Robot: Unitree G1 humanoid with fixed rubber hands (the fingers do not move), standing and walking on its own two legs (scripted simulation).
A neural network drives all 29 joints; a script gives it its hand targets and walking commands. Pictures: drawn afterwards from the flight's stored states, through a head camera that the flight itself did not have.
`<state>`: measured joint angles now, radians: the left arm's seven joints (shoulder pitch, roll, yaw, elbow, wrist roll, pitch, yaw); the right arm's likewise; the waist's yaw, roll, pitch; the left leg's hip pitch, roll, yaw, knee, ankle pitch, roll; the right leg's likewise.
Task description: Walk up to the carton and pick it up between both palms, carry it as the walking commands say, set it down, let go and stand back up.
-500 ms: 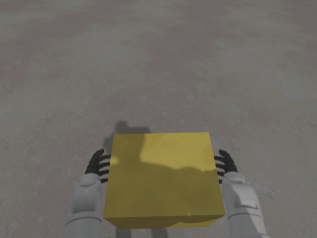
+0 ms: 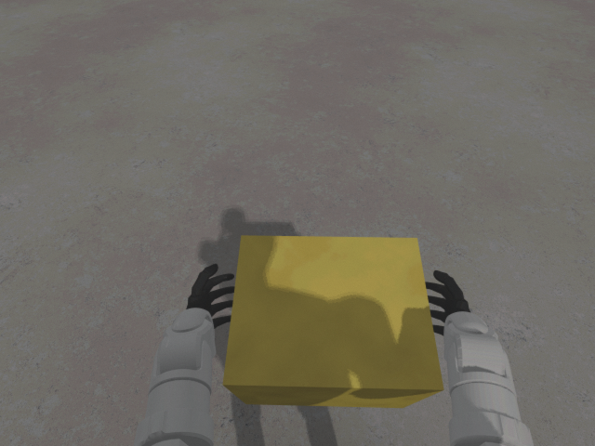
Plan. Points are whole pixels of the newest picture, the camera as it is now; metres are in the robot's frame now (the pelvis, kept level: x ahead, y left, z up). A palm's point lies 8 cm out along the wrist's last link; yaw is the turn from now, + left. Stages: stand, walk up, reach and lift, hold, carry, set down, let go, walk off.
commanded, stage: set down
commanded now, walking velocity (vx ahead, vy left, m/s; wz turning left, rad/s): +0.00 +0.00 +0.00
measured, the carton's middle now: (326, 326) +0.33 -0.06 -0.08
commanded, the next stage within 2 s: none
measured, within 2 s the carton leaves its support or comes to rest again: neither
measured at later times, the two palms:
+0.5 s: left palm (217, 334) +0.34 +0.12 -0.10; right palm (426, 339) +0.30 -0.23 -0.11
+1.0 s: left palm (227, 335) +0.37 +0.12 -0.16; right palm (418, 343) +0.32 -0.24 -0.17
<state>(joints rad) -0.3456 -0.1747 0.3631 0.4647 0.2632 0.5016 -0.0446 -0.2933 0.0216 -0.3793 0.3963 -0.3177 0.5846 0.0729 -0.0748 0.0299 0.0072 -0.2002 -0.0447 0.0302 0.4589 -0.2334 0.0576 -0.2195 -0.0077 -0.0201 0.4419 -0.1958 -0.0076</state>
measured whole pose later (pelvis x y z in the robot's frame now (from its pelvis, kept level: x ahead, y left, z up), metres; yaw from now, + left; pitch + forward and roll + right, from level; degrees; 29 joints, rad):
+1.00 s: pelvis -0.04 -0.02 -0.10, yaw -1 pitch +36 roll +0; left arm -0.68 -0.09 0.50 0.55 0.31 0.33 -0.11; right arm -0.59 0.05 -0.46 0.48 -0.25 0.39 -0.05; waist -0.05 0.04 -0.20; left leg -1.33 -0.05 0.01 1.07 -0.37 0.04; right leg -1.35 0.02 -0.01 1.04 -0.31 -0.02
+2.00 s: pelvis -0.08 -0.03 -0.26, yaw +0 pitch +51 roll +1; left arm -1.00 0.08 0.40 0.70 0.15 0.30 -0.01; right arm -0.88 -0.07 -0.39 0.59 -0.10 0.35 -0.17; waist -0.03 0.03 -0.23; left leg -2.04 -0.05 0.02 1.65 -0.50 0.02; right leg -2.07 0.02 -0.03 1.62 -0.44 -0.03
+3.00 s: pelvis -0.10 -0.02 -0.39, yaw -1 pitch +45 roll +0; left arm -1.40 0.28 0.24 0.95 0.00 0.25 0.06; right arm -1.24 -0.26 -0.29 0.83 0.09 0.26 -0.22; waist -0.06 0.01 0.15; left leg -2.34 -0.04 0.04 2.09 -0.54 0.04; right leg -2.37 0.01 -0.04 2.05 -0.47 -0.03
